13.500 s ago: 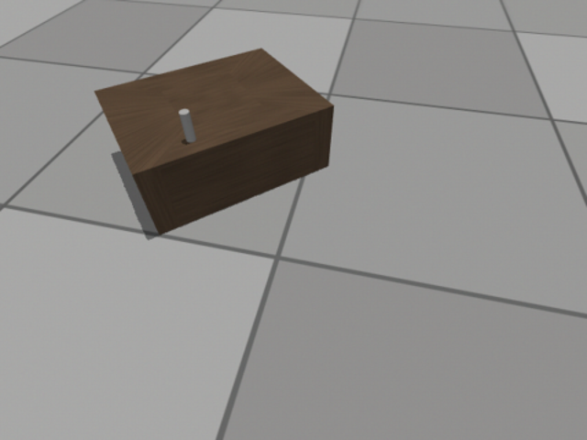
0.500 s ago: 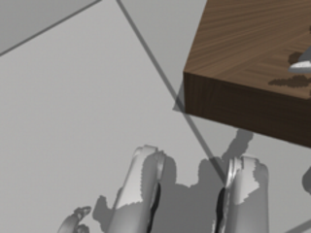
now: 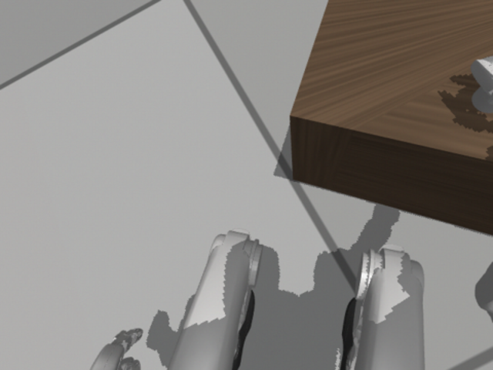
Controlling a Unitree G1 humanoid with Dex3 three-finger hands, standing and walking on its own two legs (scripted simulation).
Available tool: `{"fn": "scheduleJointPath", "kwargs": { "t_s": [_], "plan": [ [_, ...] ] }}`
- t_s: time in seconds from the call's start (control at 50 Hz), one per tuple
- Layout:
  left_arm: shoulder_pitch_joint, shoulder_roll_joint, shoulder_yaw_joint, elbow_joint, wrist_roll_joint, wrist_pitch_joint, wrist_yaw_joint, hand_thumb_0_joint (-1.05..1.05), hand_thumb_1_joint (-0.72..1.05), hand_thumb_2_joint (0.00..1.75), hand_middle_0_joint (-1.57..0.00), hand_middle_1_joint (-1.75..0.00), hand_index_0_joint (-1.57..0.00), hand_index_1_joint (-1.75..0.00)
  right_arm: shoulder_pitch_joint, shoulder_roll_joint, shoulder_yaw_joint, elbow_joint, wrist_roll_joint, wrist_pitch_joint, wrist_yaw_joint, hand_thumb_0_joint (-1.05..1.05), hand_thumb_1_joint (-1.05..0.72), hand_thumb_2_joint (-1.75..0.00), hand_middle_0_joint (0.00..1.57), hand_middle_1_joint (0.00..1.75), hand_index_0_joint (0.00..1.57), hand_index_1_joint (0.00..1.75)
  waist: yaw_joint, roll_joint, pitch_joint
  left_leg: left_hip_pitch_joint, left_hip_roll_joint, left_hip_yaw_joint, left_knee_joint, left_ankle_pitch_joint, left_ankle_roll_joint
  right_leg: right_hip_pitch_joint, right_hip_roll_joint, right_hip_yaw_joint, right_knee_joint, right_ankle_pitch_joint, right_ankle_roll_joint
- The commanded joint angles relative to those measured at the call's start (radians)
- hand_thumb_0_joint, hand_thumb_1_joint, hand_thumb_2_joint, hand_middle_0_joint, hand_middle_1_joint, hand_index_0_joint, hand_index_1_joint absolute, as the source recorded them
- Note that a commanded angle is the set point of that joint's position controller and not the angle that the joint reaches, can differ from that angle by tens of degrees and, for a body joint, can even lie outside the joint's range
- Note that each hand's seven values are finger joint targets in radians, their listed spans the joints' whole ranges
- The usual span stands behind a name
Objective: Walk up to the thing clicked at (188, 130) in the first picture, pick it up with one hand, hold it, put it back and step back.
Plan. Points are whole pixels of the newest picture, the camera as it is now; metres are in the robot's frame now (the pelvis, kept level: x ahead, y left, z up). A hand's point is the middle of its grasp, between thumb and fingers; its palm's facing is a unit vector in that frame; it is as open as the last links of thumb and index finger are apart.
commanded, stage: settle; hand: right
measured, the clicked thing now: out of the picture +0.53 -0.28 +0.02
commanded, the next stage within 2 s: lift in 1.32 s
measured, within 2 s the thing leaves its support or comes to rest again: leaves its support in 0.38 s
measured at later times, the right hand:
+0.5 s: hand out of the picture +0.52 -0.27 +0.06, palm faces +0.26 +0.96 -0.04, open 5.2 cm
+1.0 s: hand out of the picture +0.53 -0.29 +0.11, palm faces +0.26 +0.97 -0.03, open 5.2 cm
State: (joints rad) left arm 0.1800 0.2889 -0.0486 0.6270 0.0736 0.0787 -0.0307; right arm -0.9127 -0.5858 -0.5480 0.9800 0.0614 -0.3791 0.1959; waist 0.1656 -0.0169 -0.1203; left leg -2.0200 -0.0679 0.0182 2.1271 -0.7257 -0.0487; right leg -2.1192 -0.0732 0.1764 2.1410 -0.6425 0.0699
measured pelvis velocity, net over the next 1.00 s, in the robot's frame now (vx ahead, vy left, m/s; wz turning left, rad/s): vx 0.02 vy -0.01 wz -0.03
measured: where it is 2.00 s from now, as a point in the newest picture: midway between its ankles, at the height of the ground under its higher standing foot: (291, 352)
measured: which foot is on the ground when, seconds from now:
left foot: down 0.00-1.00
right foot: down 0.00-1.00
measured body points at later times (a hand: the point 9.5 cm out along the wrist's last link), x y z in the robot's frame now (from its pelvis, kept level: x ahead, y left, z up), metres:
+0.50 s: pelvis +0.00 +0.00 +0.03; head +0.22 -0.04 +0.42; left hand +0.09 +0.27 -0.10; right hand +0.50 -0.32 +0.06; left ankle +0.08 +0.13 -0.37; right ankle +0.09 -0.16 -0.37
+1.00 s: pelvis +0.02 -0.01 +0.09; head +0.22 -0.06 +0.48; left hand +0.11 +0.27 -0.03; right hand +0.51 -0.34 +0.11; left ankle +0.08 +0.13 -0.37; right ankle +0.09 -0.16 -0.37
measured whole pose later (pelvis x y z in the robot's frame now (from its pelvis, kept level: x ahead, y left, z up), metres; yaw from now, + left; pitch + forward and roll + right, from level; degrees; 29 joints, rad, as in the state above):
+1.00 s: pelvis +0.02 -0.01 +0.09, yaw -2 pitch +35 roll +6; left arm 0.20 0.29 0.01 0.63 0.04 0.06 -0.01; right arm -0.86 -0.53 -0.51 0.92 0.07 -0.34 0.16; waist 0.15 -0.03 -0.16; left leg -1.77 -0.04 0.00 1.85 -0.70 -0.05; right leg -1.88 -0.08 0.13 1.88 -0.63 0.05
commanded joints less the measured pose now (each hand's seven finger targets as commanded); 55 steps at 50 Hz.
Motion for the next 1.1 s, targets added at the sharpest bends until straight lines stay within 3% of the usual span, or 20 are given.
{"fn": "scheduleJointPath", "kwargs": {
  "t_s": [0.0,0.02,0.04,0.06,0.08,0.16,0.2,0.32,0.36,0.44,0.48,0.54,0.6,0.68,0.76,0.78,0.84,0.88,0.94,1.08],
  "plan": [
    [0.168,0.205,0.075,-0.034,0.007,-0.009,0.010,0.00,0.91,0.89,-0.19,-0.29,-0.19,-0.29,-0.344,-0.262,-0.015,-0.211,0.012,-0.073,-0.005,0.00,-0.53,-0.85,1.25,1.03,1.22,1.03,-0.004,-0.186,-0.653,0.303,-0.001,0.087,-0.260,0.226,0.078,0.486,0.006,-0.110,-0.206,0.132,-0.095],
    [0.161,0.202,0.075,-0.038,0.009,-0.009,0.011,0.00,0.91,0.89,-0.19,-0.30,-0.20,-0.29,-0.388,-0.261,-0.004,-0.247,0.012,-0.080,-0.008,0.00,-0.55,-0.86,1.27,1.04,1.23,1.05,0.002,-0.198,-0.662,0.295,-0.001,0.086,-0.262,0.211,0.079,0.489,0.004,-0.110,-0.209,0.115,-0.095],
    [0.171,0.207,0.081,-0.028,0.011,-0.010,0.012,0.00,0.90,0.89,-0.19,-0.30,-0.20,-0.29,-0.354,-0.250,-0.003,-0.197,0.011,-0.075,-0.010,0.00,-0.54,-0.92,1.28,1.09,1.25,1.09,0.005,-0.194,-0.658,0.319,0.000,0.084,-0.266,0.225,0.076,0.483,0.005,-0.111,-0.205,0.126,-0.095],
    [0.160,0.195,0.071,-0.044,0.008,-0.013,0.010,0.00,0.91,0.88,-0.19,-0.29,-0.19,-0.29,-0.337,-0.253,-0.015,-0.219,0.017,-0.075,-0.015,0.00,-0.57,-0.95,1.27,1.11,1.24,1.11,-0.012,-0.176,-0.677,0.341,-0.001,0.083,-0.269,0.240,0.074,0.483,0.005,-0.113,-0.202,0.141,-0.096],
    [0.162,0.201,0.073,-0.038,0.007,-0.015,0.011,0.00,0.92,0.88,-0.19,-0.30,-0.20,-0.29,-0.332,-0.236,-0.010,-0.201,0.017,-0.072,-0.015,0.00,-0.60,-0.99,1.28,1.13,1.25,1.13,-0.005,-0.176,-0.661,0.313,0.000,0.092,-0.257,0.232,0.075,0.491,0.004,-0.107,-0.205,0.137,-0.093],
    [0.167,0.220,0.092,-0.028,0.006,-0.011,0.014,0.00,0.90,0.90,-0.21,-0.30,-0.21,-0.30,-0.343,-0.255,-0.006,-0.229,0.009,-0.066,-0.015,0.00,-0.75,-1.31,1.38,1.39,1.38,1.39,-0.006,-0.196,-0.695,0.319,0.001,0.093,-0.264,0.218,0.077,0.531,0.004,-0.105,-0.222,0.128,-0.089],
    [0.166,0.202,0.084,-0.043,0.002,-0.009,0.014,0.00,0.91,0.89,-0.20,-0.30,-0.20,-0.30,-0.361,-0.277,-0.019,-0.275,0.010,-0.062,-0.026,0.00,-0.79,-1.36,1.40,1.44,1.41,1.44,-0.022,-0.191,-0.740,0.364,0.000,0.082,-0.281,0.239,0.074,0.543,0.003,-0.114,-0.225,0.146,-0.091],
    [0.169,0.203,0.105,-0.034,-0.008,-0.010,0.026,0.00,0.92,0.89,-0.20,-0.30,-0.20,-0.30,-0.391,-0.266,-0.010,-0.358,0.021,-0.043,-0.042,0.00,-0.77,-1.39,1.45,1.48,1.46,1.48,-0.014,-0.197,-0.781,0.407,0.003,0.077,-0.314,0.266,0.074,0.602,0.002,-0.112,-0.260,0.173,-0.089],
    [0.164,0.197,0.110,-0.032,-0.013,-0.010,0.029,0.00,0.91,0.89,-0.20,-0.30,-0.20,-0.29,-0.414,-0.290,-0.022,-0.399,0.019,-0.044,-0.053,0.00,-0.70,-1.33,1.45,1.45,1.45,1.45,-0.033,-0.214,-0.807,0.415,0.004,0.067,-0.327,0.256,0.077,0.629,0.003,-0.117,-0.281,0.170,-0.088],
    [0.171,0.196,0.122,-0.018,-0.020,-0.016,0.036,0.00,0.91,0.89,-0.20,-0.30,-0.20,-0.30,-0.366,-0.225,0.011,-0.332,0.023,-0.026,-0.059,0.00,-0.70,-1.33,1.45,1.45,1.46,1.45,-0.009,-0.174,-0.734,0.429,0.006,0.064,-0.375,0.249,0.074,0.623,0.005,-0.115,-0.315,0.148,-0.093],
    [0.169,0.193,0.119,-0.025,-0.026,-0.016,0.040,0.00,0.92,0.88,-0.20,-0.30,-0.20,-0.29,-0.344,-0.267,-0.013,-0.329,0.015,-0.020,-0.063,0.00,-0.68,-1.33,1.45,1.46,1.47,1.46,-0.027,-0.174,-0.726,0.441,0.009,0.061,-0.390,0.249,0.076,0.642,0.006,-0.117,-0.340,0.156,-0.092],
    [0.169,0.191,0.125,-0.021,-0.029,-0.023,0.040,0.00,0.91,0.89,-0.20,-0.30,-0.20,-0.30,-0.329,-0.201,0.026,-0.287,0.024,-0.010,-0.049,0.00,-0.66,-1.31,1.44,1.44,1.45,1.44,-0.004,-0.160,-0.666,0.426,0.010,0.060,-0.419,0.241,0.076,0.636,0.006,-0.114,-0.363,0.142,-0.096],
    [0.179,0.180,0.118,-0.031,-0.033,-0.026,0.037,0.00,0.91,0.89,-0.20,-0.30,-0.20,-0.30,-0.318,-0.229,0.005,-0.291,0.026,-0.014,-0.042,0.00,-0.63,-1.32,1.45,1.45,1.46,1.45,-0.015,-0.141,-0.688,0.478,0.012,0.055,-0.437,0.302,0.072,0.660,0.005,-0.114,-0.370,0.203,-0.101],
    [0.172,0.199,0.133,-0.033,-0.038,-0.033,0.036,0.00,0.91,0.88,-0.20,-0.30,-0.20,-0.30,-0.294,-0.219,0.009,-0.238,0.032,-0.018,-0.024,0.00,-0.63,-1.31,1.43,1.43,1.44,1.43,-0.010,-0.139,-0.663,0.487,0.018,0.051,-0.465,0.274,0.073,0.669,0.008,-0.113,-0.400,0.177,-0.101],
    [0.178,0.189,0.126,-0.051,-0.035,-0.033,0.032,0.00,0.91,0.88,-0.20,-0.30,-0.20,-0.30,-0.333,-0.257,-0.013,-0.315,0.032,-0.034,-0.028,0.00,-0.64,-1.30,1.43,1.43,1.44,1.43,-0.032,-0.180,-0.731,0.528,0.016,0.045,-0.474,0.323,0.076,0.749,0.007,-0.113,-0.422,0.241,-0.098],
    [0.186,0.202,0.135,-0.043,-0.034,-0.035,0.033,0.00,0.91,0.88,-0.20,-0.30,-0.20,-0.29,-0.315,-0.217,0.008,-0.273,0.032,-0.032,-0.023,0.00,-0.64,-1.30,1.42,1.43,1.43,1.43,-0.017,-0.178,-0.715,0.507,0.019,0.053,-0.474,0.325,0.076,0.770,0.008,-0.107,-0.428,0.252,-0.095],
    [0.172,0.181,0.122,-0.048,-0.032,-0.036,0.032,0.00,0.91,0.88,-0.20,-0.30,-0.20,-0.29,-0.382,-0.237,0.017,-0.352,0.027,-0.049,-0.034,0.00,-0.64,-1.30,1.40,1.41,1.41,1.42,-0.029,-0.219,-0.728,0.508,0.018,0.045,-0.494,0.306,0.080,0.797,0.008,-0.111,-0.448,0.234,-0.095],
    [0.181,0.204,0.140,-0.038,-0.031,-0.037,0.035,0.00,0.91,0.88,-0.20,-0.30,-0.20,-0.30,-0.333,-0.215,0.015,-0.282,0.025,-0.043,-0.040,0.00,-0.66,-1.31,1.41,1.43,1.42,1.43,-0.013,-0.205,-0.702,0.505,0.021,0.052,-0.501,0.296,0.078,0.799,0.010,-0.105,-0.462,0.219,-0.091],
    [0.183,0.202,0.135,-0.040,-0.029,-0.035,0.033,0.00,0.92,0.88,-0.20,-0.30,-0.20,-0.29,-0.367,-0.245,0.008,-0.326,0.022,-0.053,-0.046,0.00,-0.65,-1.32,1.40,1.43,1.42,1.43,-0.031,-0.236,-0.724,0.497,0.021,0.050,-0.504,0.300,0.083,0.843,0.008,-0.102,-0.480,0.247,-0.088],
    [0.191,0.190,0.128,-0.036,-0.032,-0.038,0.034,0.00,0.92,0.88,-0.20,-0.30,-0.20,-0.29,-0.335,-0.207,0.024,-0.266,0.022,-0.046,-0.041,0.00,-0.69,-1.37,1.43,1.48,1.44,1.48,-0.006,-0.177,-0.711,0.533,0.023,0.054,-0.534,0.330,0.077,0.858,0.009,-0.097,-0.489,0.273,-0.092]
  ]
}}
